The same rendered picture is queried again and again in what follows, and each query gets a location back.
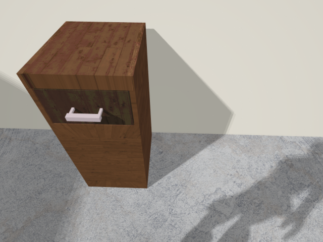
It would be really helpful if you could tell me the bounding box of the handle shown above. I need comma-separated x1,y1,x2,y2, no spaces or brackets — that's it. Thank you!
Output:
65,107,103,122

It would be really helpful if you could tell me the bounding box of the cabinet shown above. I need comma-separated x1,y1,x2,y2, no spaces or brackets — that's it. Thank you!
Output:
17,21,152,189

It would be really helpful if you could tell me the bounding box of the drawer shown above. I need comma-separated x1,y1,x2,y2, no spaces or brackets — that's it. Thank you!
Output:
33,88,134,125

